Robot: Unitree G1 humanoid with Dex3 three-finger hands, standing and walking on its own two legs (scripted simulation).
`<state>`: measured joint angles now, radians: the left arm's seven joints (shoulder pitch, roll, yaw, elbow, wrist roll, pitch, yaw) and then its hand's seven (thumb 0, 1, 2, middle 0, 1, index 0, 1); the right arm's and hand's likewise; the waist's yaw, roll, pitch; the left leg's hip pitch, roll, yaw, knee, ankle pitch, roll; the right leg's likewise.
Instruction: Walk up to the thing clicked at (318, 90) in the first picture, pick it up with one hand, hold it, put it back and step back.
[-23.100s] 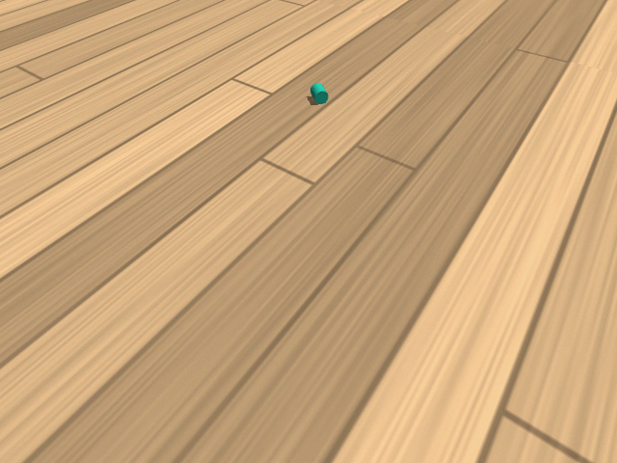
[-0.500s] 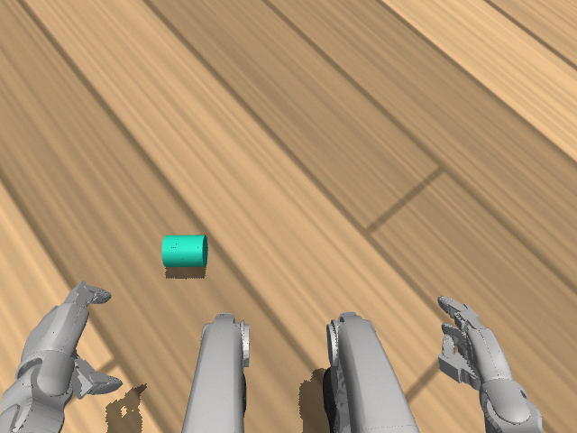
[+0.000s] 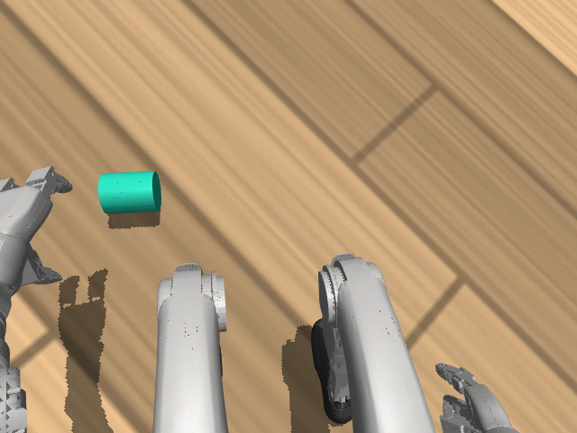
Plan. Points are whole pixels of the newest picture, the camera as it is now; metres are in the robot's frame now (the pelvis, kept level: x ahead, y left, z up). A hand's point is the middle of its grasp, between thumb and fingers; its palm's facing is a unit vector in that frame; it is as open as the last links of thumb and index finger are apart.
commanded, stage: rise first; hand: left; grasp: from above
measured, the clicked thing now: (131, 192) +0.51 +0.29 -0.35
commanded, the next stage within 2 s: none
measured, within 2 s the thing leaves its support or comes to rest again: neither
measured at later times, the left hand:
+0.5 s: hand (60, 212) +0.43 +0.35 -0.19, palm faces -0.46 -0.07 -0.89, open 14.1 cm
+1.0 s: hand (74, 204) +0.45 +0.34 -0.22, palm faces -0.44 -0.05 -0.90, open 14.1 cm
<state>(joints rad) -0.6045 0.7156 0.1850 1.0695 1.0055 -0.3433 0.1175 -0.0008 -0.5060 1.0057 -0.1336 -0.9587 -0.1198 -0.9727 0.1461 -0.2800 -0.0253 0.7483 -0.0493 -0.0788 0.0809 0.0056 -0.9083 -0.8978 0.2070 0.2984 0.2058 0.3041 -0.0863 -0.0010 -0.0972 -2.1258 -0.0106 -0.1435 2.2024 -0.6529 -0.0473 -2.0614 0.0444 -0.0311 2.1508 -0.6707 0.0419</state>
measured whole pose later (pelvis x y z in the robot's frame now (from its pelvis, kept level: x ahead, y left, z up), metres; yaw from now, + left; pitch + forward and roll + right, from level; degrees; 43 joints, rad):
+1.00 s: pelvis +0.01 +0.01 -0.06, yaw -3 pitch +34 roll -9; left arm -0.86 0.85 0.17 1.37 1.32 -0.37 0.38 0.00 -0.52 1.01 -0.09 -1.00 -0.09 -1.00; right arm 0.11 -0.26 0.04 0.76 -0.15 0.01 0.13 0.00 -0.91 -0.90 0.21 0.30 0.21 0.30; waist -0.20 -0.03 -0.05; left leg -2.30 -0.02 -0.18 2.40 -0.69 -0.04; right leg -2.21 0.05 -0.05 2.32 -0.71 0.06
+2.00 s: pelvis +0.01 +0.01 -0.06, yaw -4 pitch +33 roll -11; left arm -0.92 0.89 0.14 1.42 1.32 -0.33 0.36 0.00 -0.53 1.03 -0.14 -0.94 -0.12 -0.97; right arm 0.14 -0.26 0.10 0.74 -0.14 -0.01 0.14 0.00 -0.91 -0.90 0.21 0.30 0.21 0.30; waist -0.24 -0.03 -0.03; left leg -2.33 -0.03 -0.19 2.42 -0.68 -0.02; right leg -2.22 0.05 -0.06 2.32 -0.70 0.06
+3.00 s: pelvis +0.01 +0.01 -0.06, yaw -5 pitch +34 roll -11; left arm -1.05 0.83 0.10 1.49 1.35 -0.22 0.43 0.00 -0.52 1.03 -0.14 -0.93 -0.12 -0.95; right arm 0.16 -0.27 0.13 0.70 -0.14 -0.03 0.14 0.00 -0.90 -0.88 0.21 0.30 0.21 0.30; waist -0.33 -0.02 -0.04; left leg -2.35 -0.02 -0.19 2.41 -0.67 -0.03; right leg -2.25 0.06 -0.07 2.30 -0.68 0.05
